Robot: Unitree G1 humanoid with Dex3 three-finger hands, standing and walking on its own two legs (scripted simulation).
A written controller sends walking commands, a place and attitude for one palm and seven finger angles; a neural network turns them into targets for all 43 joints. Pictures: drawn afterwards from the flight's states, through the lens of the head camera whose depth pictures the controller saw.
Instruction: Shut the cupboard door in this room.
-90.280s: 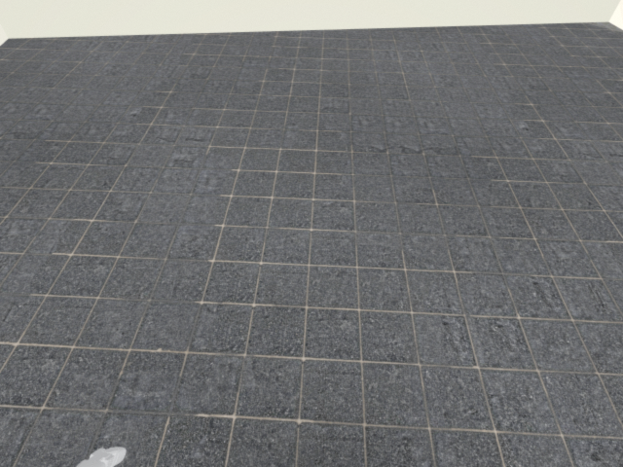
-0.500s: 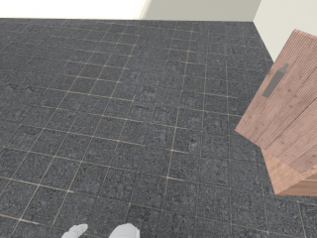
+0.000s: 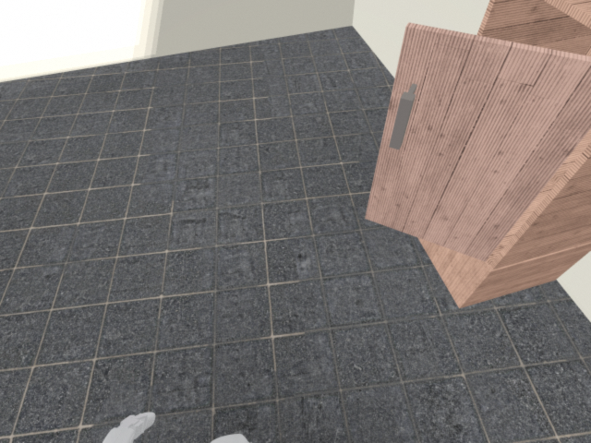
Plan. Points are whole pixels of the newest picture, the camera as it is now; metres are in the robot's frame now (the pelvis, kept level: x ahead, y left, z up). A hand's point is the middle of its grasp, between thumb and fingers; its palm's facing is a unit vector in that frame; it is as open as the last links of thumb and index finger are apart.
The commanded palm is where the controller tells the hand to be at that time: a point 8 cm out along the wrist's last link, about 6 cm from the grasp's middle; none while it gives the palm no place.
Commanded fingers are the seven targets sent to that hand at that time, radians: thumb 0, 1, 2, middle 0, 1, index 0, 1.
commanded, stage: turn to face it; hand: left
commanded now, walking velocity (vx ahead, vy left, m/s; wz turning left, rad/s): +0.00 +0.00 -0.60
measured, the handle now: (404, 116) +0.74 -0.19 -0.02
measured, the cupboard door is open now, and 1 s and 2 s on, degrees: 48 48 48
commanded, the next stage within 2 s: take the last steps up to it in 0.58 s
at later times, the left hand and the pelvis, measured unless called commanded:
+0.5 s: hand (182, 413) +0.17 +0.20 -0.14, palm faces -0.24 -0.95 -0.21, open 7.4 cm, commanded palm none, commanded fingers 0.00 0.90 0.90 -0.20 -0.30 -0.20 -0.30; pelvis +0.02 +0.02 +0.02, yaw -15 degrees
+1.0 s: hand (218, 406) +0.19 +0.15 -0.16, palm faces -0.38 -0.91 -0.16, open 7.4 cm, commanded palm none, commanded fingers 0.00 0.90 0.90 -0.20 -0.30 -0.20 -0.30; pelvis +0.07 -0.01 +0.01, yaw -23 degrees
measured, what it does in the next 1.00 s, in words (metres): steps on the spot, turning right: left foot, then right foot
